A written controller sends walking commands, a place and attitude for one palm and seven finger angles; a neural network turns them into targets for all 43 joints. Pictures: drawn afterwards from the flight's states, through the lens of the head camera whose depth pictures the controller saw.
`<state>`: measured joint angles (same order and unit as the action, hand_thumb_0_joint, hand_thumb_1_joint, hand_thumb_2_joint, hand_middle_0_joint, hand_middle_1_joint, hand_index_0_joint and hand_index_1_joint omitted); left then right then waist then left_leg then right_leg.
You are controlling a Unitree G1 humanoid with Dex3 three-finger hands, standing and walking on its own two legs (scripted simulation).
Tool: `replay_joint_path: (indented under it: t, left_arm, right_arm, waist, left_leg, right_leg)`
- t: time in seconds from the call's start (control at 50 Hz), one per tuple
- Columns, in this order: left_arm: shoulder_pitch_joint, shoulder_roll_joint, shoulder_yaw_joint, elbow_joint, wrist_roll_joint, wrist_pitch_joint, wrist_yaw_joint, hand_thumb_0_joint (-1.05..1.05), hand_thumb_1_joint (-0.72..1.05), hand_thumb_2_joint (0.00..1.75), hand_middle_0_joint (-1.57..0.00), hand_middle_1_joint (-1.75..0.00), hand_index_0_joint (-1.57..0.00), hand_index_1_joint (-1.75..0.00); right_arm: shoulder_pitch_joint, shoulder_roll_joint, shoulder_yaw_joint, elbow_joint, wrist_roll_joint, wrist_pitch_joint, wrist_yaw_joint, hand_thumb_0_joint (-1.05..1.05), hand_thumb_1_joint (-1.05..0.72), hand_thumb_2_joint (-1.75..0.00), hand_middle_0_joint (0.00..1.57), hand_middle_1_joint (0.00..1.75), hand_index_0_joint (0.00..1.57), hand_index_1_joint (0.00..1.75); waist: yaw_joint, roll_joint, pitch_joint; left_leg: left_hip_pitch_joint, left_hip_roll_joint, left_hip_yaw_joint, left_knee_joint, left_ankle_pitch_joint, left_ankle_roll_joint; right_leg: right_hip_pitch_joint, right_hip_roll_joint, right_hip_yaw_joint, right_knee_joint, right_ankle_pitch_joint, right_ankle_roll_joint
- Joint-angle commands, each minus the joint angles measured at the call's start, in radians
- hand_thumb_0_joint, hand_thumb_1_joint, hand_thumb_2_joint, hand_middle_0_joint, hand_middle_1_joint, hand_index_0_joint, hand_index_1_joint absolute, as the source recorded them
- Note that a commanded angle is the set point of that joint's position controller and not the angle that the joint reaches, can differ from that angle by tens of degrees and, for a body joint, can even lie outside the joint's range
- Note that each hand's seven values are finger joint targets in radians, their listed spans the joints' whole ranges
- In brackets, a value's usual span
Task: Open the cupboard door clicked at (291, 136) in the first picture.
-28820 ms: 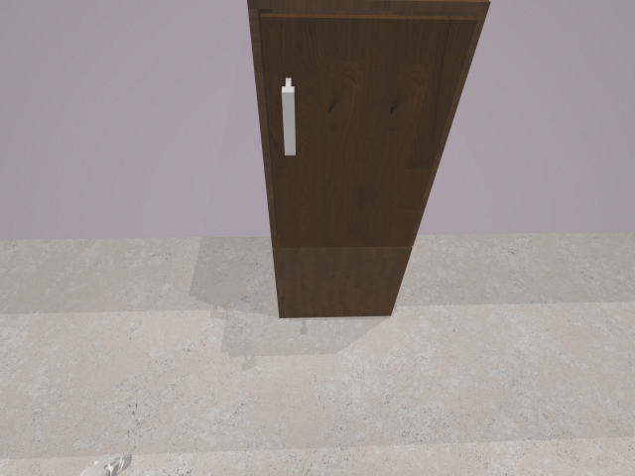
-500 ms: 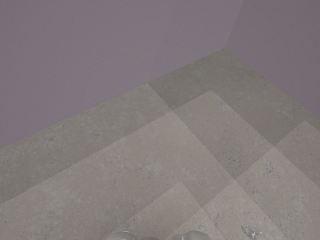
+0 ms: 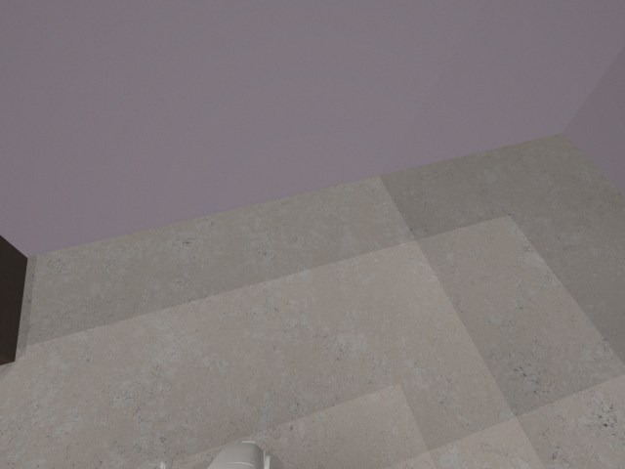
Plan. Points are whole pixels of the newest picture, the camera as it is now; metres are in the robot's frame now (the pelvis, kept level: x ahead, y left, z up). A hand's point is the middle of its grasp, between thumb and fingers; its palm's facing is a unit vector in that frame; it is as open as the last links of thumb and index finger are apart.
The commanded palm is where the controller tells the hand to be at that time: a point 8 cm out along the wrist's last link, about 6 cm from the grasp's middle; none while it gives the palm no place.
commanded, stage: turn to face it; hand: left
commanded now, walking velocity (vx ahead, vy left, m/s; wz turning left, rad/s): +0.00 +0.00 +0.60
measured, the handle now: out of the picture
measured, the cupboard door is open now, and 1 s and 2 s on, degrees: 50 50 50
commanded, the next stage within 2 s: take the last steps up to it in 2.00 s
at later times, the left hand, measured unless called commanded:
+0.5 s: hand out of the picture +0.09 +0.22 -0.15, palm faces +0.27 -0.92 -0.28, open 7.4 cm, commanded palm none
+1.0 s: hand out of the picture -0.06 +0.21 -0.19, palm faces +0.60 -0.77 -0.23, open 7.4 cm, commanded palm none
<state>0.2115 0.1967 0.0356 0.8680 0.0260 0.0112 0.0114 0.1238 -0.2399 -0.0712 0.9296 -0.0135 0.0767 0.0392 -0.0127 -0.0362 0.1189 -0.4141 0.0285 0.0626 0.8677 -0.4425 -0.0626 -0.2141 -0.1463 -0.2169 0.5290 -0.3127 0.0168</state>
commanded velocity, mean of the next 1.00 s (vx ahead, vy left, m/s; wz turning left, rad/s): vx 0.00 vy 0.00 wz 0.60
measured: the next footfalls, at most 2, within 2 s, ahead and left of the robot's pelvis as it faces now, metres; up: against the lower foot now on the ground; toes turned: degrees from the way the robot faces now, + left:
left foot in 0.08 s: +0.04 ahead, +0.13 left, +0.00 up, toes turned +8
right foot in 0.48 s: +0.09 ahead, -0.12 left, +0.00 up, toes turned +14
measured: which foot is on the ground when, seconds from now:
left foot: up 0.00-0.06, down 0.08-0.48, up 0.50-0.86, down 0.88-1.00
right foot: down 0.00-0.08, up 0.10-0.46, down 0.48-0.88, up 0.90-1.00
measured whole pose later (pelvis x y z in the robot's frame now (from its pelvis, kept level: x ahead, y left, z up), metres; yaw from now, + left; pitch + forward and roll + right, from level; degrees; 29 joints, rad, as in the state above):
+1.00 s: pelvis +0.02 +0.00 -0.01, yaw +36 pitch +0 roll +0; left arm 0.21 0.28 0.08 0.93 0.02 0.08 0.01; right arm 0.11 -0.22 -0.05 0.90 -0.02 0.02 0.01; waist 0.01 -0.07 0.11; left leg -0.32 -0.01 0.03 0.59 -0.29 0.03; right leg -0.45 -0.12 -0.07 1.10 -0.49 0.08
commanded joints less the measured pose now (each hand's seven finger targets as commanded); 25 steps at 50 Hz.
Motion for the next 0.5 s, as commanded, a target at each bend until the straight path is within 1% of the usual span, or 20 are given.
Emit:
replay_joint_path:
  t: [0.0,0.02,0.04,0.06,0.08,0.1,0.12,0.14,0.16,0.18,0.2,0.26,0.3,0.32,0.38,0.4,0.42,0.44,0.46,0.48]
  left_arm:
    - [0.069,0.24,0.076,-0.036,0.001,-0.018,0.014,0.0,0.9,0.9,-0.2,-0.3,-0.2,-0.3]
    - [0.053,0.238,0.077,-0.037,-0.007,-0.015,0.01,0.0,0.9,0.9,-0.2,-0.3,-0.2,-0.3]
    - [0.039,0.208,0.072,-0.052,-0.014,-0.009,0.006,0.0,0.9,0.9,-0.2,-0.3,-0.2,-0.3]
    - [0.003,0.128,0.049,-0.094,-0.019,-0.006,-0.004,0.0,0.9,0.9,-0.2,-0.3,-0.2,-0.3]
    - [-0.074,0.132,0.041,-0.121,-0.011,0.008,0.005,0.0,0.9,0.9,-0.2,-0.3,-0.2,-0.3]
    - [-0.098,0.142,0.046,-0.126,-0.006,0.012,0.007,0.0,0.9,0.9,-0.2,-0.3,-0.2,-0.3]
    - [-0.107,0.126,0.049,-0.105,-0.007,0.014,0.009,0.0,0.9,0.9,-0.2,-0.3,-0.2,-0.3]
    - [-0.09,0.133,0.052,-0.08,-0.007,0.016,0.005,0.0,0.9,0.9,-0.2,-0.3,-0.2,-0.3]
    - [-0.065,0.132,0.051,-0.067,-0.008,0.018,-0.001,0.0,0.9,0.9,-0.2,-0.3,-0.2,-0.3]
    - [-0.05,0.131,0.052,-0.055,-0.007,0.02,-0.004,0.0,0.9,0.9,-0.2,-0.3,-0.2,-0.3]
    - [-0.042,0.127,0.051,-0.051,-0.008,0.02,-0.005,0.0,0.9,0.9,-0.2,-0.3,-0.2,-0.3]
    - [-0.057,0.12,0.046,-0.057,-0.01,0.021,-0.003,0.0,0.9,0.9,-0.2,-0.3,-0.2,-0.3]
    - [-0.08,0.115,0.044,-0.069,-0.011,0.02,-0.002,0.0,0.9,0.9,-0.2,-0.3,-0.2,-0.3]
    - [-0.085,0.114,0.043,-0.074,-0.012,0.019,-0.001,0.0,0.9,0.9,-0.2,-0.3,-0.2,-0.3]
    - [-0.034,0.114,0.044,-0.07,-0.017,0.013,0.002,0.0,0.9,0.9,-0.2,-0.3,-0.2,-0.3]
    - [-0.002,0.119,0.046,-0.062,-0.018,0.008,0.003,0.0,0.9,0.9,-0.2,-0.3,-0.2,-0.3]
    - [0.037,0.132,0.051,-0.053,-0.018,-0.001,0.006,0.0,0.9,0.9,-0.2,-0.3,-0.2,-0.3]
    - [0.075,0.188,0.064,-0.048,-0.009,-0.014,0.014,0.0,0.9,0.9,-0.2,-0.3,-0.2,-0.3]
    - [0.093,0.288,0.083,-0.053,0.008,-0.021,0.022,0.0,0.9,0.9,-0.2,-0.3,-0.2,-0.3]
    - [0.076,0.289,0.073,-0.057,0.001,-0.017,0.025,0.0,0.9,0.9,-0.2,-0.3,-0.2,-0.3]
  right_arm:
    - [-0.019,-0.059,-0.007,-0.097,0.006,-0.047,-0.006,0.0,-0.9,-0.9,0.2,0.3,0.2,0.3]
    - [0.029,-0.081,-0.013,-0.083,0.003,-0.05,-0.007,0.0,-0.9,-0.9,0.2,0.3,0.2,0.3]
    - [0.104,-0.151,-0.031,-0.065,-0.002,-0.058,-0.011,0.0,-0.9,-0.9,0.2,0.3,0.2,0.3]
    - [0.168,-0.265,-0.062,-0.063,-0.009,-0.062,-0.018,0.0,-0.9,-0.9,0.2,0.3,0.2,0.3]
    - [0.23,-0.291,-0.066,-0.036,-0.006,-0.054,-0.032,0.0,-0.9,-0.9,0.2,0.3,0.2,0.3]
    - [0.215,-0.27,-0.058,-0.038,-0.009,-0.057,-0.04,0.0,-0.9,-0.9,0.2,0.3,0.2,0.3]
    - [0.164,-0.24,-0.052,-0.052,-0.009,-0.062,-0.051,0.0,-0.9,-0.9,0.2,0.3,0.2,0.3]
    - [0.103,-0.211,-0.044,-0.065,-0.009,-0.063,-0.056,0.0,-0.9,-0.9,0.2,0.3,0.2,0.3]
    - [0.064,-0.194,-0.034,-0.076,-0.008,-0.066,-0.058,0.0,-0.9,-0.9,0.2,0.3,0.2,0.3]
    - [0.056,-0.182,-0.03,-0.079,-0.008,-0.068,-0.059,0.0,-0.9,-0.9,0.2,0.3,0.2,0.3]
    - [0.063,-0.178,-0.028,-0.077,-0.008,-0.071,-0.059,0.0,-0.9,-0.9,0.2,0.3,0.2,0.3]
    - [0.079,-0.189,-0.032,-0.07,-0.01,-0.069,-0.057,0.0,-0.9,-0.9,0.2,0.3,0.2,0.3]
    - [0.085,-0.192,-0.037,-0.069,-0.013,-0.064,-0.054,0.0,-0.9,-0.9,0.2,0.3,0.2,0.3]
    - [0.079,-0.193,-0.039,-0.072,-0.015,-0.062,-0.052,0.0,-0.9,-0.9,0.2,0.3,0.2,0.3]
    - [0.035,-0.197,-0.045,-0.088,-0.015,-0.053,-0.05,0.0,-0.9,-0.9,0.2,0.3,0.2,0.3]
    - [0.017,-0.195,-0.047,-0.093,-0.012,-0.05,-0.049,0.0,-0.9,-0.9,0.2,0.3,0.2,0.3]
    - [0.003,-0.184,-0.047,-0.099,-0.005,-0.05,-0.047,0.0,-0.9,-0.9,0.2,0.3,0.2,0.3]
    - [0.014,-0.137,-0.043,-0.107,0.005,-0.052,-0.042,0.0,-0.9,-0.9,0.2,0.3,0.2,0.3]
    - [0.012,-0.076,-0.036,-0.129,0.01,-0.052,-0.036,0.0,-0.9,-0.9,0.2,0.3,0.2,0.3]
    - [0.0,-0.119,-0.043,-0.125,0.001,-0.046,-0.031,0.0,-0.9,-0.9,0.2,0.3,0.2,0.3]
  waist:
    - [0.035,-0.166,-0.196]
    - [0.002,-0.134,-0.208]
    - [-0.043,0.023,-0.25]
    - [-0.082,0.349,-0.267]
    - [-0.108,0.284,-0.284]
    - [-0.092,0.201,-0.25]
    - [-0.073,0.263,-0.224]
    - [-0.043,0.254,-0.189]
    - [-0.019,0.249,-0.179]
    - [-0.009,0.213,-0.175]
    - [-0.004,0.182,-0.178]
    - [-0.008,0.161,-0.186]
    - [-0.016,0.167,-0.175]
    - [-0.015,0.188,-0.17]
    - [0.008,0.222,-0.171]
    - [0.026,0.203,-0.173]
    - [0.049,0.17,-0.182]
    - [0.069,0.01,-0.207]
    - [0.084,-0.285,-0.206]
    - [0.076,-0.234,-0.183]
  left_leg:
    - [0.075,-0.028,0.063,-0.276,0.092,0.018]
    - [0.19,-0.031,0.062,-0.372,0.207,0.027]
    - [0.367,0.058,-0.059,-0.443,0.387,0.067]
    - [0.502,0.348,-0.452,-0.483,0.761,0.212]
    - [0.484,0.417,-0.498,-0.467,0.912,0.313]
    - [0.429,0.388,-0.438,-0.479,0.789,0.315]
    - [0.378,0.315,-0.406,-0.485,0.742,0.285]
    - [0.326,0.266,-0.348,-0.489,0.708,0.252]
    - [0.294,0.234,-0.296,-0.493,0.676,0.227]
    - [0.289,0.21,-0.281,-0.494,0.677,0.216]
    - [0.301,0.197,-0.276,-0.492,0.688,0.213]
    - [0.302,0.195,-0.3,-0.495,0.638,0.223]
    - [0.271,0.189,-0.325,-0.5,0.584,0.223]
    - [0.25,0.185,-0.343,-0.496,0.571,0.224]
    - [0.163,0.165,-0.381,-0.465,0.54,0.213]
    - [0.123,0.146,-0.38,-0.438,0.517,0.197]
    - [0.063,0.115,-0.367,-0.392,0.467,0.166]
    - [-0.067,0.04,-0.315,-0.277,0.288,0.109]
    - [-0.206,-0.118,-0.108,-0.016,-0.09,0.023]
    - [-0.186,-0.072,-0.128,0.224,-0.19,0.028]
  right_leg:
    - [0.182,-0.212,0.097,0.012,0.63,-0.08]
    - [0.102,-0.2,0.058,0.078,0.556,-0.044]
    - [-0.054,-0.155,0.024,0.237,0.365,0.007]
    - [-0.357,0.0,0.019,0.474,-0.285,0.087]
    - [-0.411,0.018,0.154,0.597,-0.38,0.073]
    - [-0.415,0.006,0.195,0.645,-0.314,0.062]
    - [-0.422,0.01,0.21,0.653,-0.249,0.066]
    - [-0.402,0.017,0.228,0.659,-0.176,0.068]
    - [-0.379,0.021,0.228,0.646,-0.127,0.072]
    - [-0.363,0.036,0.221,0.625,-0.107,0.074]
    - [-0.352,0.047,0.216,0.596,-0.094,0.075]
    - [-0.311,0.07,0.209,0.48,-0.103,0.077]
    - [-0.276,0.086,0.203,0.4,-0.111,0.074]
    - [-0.245,0.093,0.2,0.345,-0.116,0.072]
    - [-0.097,0.131,0.182,0.178,-0.084,0.059]
    - [-0.025,0.141,0.175,0.089,-0.02,0.054]
    - [0.082,0.13,0.176,-0.047,0.075,0.049]
    - [0.235,0.006,0.296,-0.195,0.093,0.021]
    - [0.273,-0.28,0.586,-0.27,0.16,-0.095]
    - [0.132,-0.372,0.6,-0.27,0.21,-0.177]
